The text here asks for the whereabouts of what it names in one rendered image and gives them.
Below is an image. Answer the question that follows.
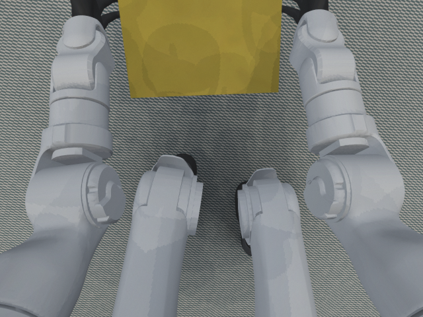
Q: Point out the right robot shin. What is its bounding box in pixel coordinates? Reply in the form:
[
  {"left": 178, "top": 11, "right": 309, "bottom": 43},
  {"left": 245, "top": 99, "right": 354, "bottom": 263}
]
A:
[{"left": 245, "top": 168, "right": 301, "bottom": 245}]

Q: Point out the carton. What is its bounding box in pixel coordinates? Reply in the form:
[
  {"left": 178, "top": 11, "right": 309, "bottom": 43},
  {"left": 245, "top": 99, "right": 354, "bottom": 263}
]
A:
[{"left": 118, "top": 0, "right": 282, "bottom": 98}]

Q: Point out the robot right forearm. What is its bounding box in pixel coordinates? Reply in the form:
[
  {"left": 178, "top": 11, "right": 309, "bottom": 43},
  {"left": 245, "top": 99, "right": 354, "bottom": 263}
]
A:
[{"left": 289, "top": 9, "right": 404, "bottom": 183}]

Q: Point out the robot left forearm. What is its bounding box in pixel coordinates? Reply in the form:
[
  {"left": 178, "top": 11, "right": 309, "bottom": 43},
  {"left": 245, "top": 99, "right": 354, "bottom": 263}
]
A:
[{"left": 25, "top": 15, "right": 115, "bottom": 218}]

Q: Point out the left robot shin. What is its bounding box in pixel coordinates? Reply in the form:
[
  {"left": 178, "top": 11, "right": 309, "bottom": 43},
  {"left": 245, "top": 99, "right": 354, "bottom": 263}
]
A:
[{"left": 132, "top": 155, "right": 194, "bottom": 218}]

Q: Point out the robot right hand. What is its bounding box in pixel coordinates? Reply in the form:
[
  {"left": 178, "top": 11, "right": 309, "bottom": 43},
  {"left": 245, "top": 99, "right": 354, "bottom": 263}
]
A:
[{"left": 282, "top": 0, "right": 328, "bottom": 24}]

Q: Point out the left robot upper arm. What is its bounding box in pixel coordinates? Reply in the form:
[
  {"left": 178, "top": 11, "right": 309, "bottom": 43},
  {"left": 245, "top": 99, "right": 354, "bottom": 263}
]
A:
[{"left": 0, "top": 162, "right": 126, "bottom": 317}]

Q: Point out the robot left hand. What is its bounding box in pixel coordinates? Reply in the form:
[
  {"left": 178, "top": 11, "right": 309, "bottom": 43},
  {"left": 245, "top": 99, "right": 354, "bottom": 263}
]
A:
[{"left": 70, "top": 0, "right": 120, "bottom": 29}]

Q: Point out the right robot upper arm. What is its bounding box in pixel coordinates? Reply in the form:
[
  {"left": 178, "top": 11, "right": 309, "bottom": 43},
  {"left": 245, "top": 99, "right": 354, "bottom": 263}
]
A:
[{"left": 303, "top": 154, "right": 423, "bottom": 317}]

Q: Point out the robot shin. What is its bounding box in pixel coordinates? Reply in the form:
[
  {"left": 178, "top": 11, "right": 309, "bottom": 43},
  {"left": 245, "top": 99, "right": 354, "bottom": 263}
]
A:
[
  {"left": 245, "top": 168, "right": 301, "bottom": 245},
  {"left": 132, "top": 155, "right": 194, "bottom": 218}
]

